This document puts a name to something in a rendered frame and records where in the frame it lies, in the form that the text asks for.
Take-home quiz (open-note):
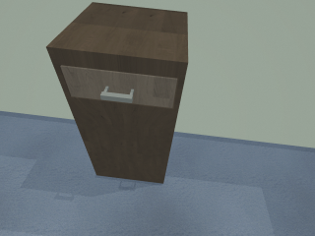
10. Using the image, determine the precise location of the drawer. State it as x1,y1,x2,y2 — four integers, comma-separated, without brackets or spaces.
60,65,178,108

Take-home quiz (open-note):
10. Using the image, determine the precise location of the cabinet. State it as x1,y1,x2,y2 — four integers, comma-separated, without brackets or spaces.
46,2,189,184

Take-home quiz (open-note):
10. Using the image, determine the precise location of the handle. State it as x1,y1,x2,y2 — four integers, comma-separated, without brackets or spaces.
100,86,134,103

